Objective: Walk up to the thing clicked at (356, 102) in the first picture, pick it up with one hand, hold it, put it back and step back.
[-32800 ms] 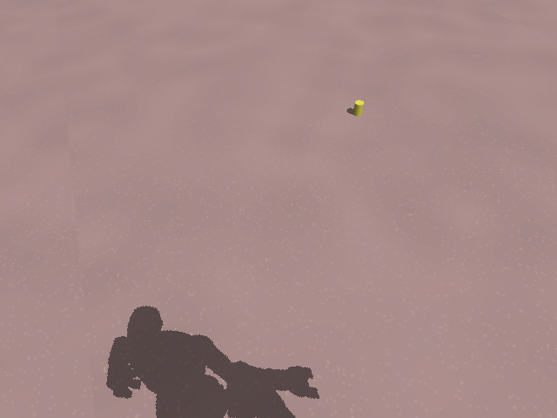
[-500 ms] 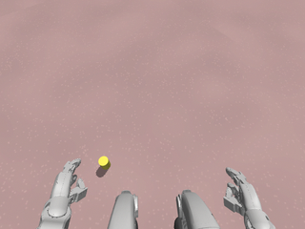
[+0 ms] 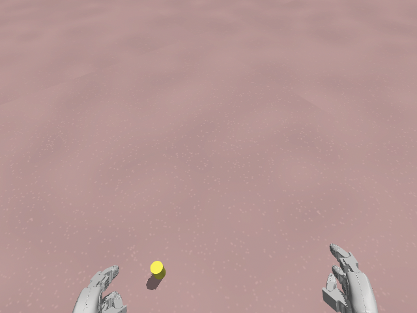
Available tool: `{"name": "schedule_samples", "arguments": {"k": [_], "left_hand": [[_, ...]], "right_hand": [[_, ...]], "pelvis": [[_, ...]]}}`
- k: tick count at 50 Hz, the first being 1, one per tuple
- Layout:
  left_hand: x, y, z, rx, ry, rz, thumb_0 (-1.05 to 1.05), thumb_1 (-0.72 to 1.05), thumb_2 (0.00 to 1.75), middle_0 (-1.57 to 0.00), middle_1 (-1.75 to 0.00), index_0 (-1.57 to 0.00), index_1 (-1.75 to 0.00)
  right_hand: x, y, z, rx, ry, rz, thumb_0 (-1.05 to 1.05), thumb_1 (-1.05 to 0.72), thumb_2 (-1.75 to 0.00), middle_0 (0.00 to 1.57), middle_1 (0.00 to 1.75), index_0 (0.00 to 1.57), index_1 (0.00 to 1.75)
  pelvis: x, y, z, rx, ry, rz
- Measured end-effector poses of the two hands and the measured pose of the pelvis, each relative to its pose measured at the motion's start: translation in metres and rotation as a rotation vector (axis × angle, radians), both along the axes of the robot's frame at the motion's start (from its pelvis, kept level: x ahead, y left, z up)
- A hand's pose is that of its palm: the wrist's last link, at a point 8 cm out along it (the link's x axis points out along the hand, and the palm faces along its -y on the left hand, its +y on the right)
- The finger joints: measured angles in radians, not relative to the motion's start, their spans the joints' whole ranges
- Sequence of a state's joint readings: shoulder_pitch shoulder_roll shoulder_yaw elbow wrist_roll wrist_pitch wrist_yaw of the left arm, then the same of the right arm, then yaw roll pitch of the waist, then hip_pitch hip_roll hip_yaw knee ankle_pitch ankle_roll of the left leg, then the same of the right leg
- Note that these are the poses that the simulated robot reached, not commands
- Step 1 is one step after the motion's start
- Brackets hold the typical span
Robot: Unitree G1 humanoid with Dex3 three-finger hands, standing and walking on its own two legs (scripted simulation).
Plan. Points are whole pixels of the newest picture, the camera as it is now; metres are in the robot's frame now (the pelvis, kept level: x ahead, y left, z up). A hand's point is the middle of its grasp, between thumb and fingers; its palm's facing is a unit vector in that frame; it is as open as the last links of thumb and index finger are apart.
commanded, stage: home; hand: left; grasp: from above
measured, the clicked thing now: (158, 270) +0.43 +0.25 -0.68
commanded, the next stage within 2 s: stand in 1.86 s
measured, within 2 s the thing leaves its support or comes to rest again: neither
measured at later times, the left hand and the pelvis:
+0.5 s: hand (126, 308) +0.17 +0.18 -0.05, palm faces +0.04 -0.98 -0.20, open 7.4 cm; pelvis +0.00 +0.00 +0.00, yaw +0 degrees
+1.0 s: hand (124, 312) +0.16 +0.18 -0.05, palm faces +0.04 -0.98 -0.20, open 7.4 cm; pelvis +0.00 +0.00 +0.00, yaw +0 degrees
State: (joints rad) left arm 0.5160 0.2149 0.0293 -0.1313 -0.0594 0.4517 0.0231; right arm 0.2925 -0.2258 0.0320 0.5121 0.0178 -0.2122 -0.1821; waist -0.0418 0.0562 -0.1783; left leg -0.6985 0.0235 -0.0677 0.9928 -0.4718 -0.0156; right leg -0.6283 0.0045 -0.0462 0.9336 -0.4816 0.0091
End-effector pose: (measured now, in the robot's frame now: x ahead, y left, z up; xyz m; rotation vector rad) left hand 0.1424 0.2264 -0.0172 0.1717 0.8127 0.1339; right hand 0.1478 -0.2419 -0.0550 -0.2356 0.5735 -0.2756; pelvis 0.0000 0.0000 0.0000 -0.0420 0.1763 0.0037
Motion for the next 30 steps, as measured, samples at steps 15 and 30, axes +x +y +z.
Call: {"name": "schedule_samples", "arguments": {"k": [15, 30], "left_hand": [[0.003, -0.003, -0.003, -0.001, 0.001, -0.002, 0.01, 0.90, 0.90, -0.20, -0.29, -0.20, -0.30], [0.007, -0.001, -0.003, 0.000, -0.001, -0.014, 0.01, 0.90, 0.90, -0.20, -0.29, -0.20, -0.30]], "right_hand": [[0.008, 0.003, -0.002, -0.004, 0.002, 0.038, 0.01, -0.90, -0.90, 0.20, 0.30, 0.21, 0.30], [-0.006, -0.001, -0.007, -0.005, 0.034, 0.003, 0.01, -0.90, -0.90, 0.20, 0.30, 0.21, 0.30]], "pelvis": [[0.001, -0.003, -0.001, 0.002, -0.003, 0.003], [0.002, 0.000, -0.001, 0.002, -0.008, -0.005]]}}
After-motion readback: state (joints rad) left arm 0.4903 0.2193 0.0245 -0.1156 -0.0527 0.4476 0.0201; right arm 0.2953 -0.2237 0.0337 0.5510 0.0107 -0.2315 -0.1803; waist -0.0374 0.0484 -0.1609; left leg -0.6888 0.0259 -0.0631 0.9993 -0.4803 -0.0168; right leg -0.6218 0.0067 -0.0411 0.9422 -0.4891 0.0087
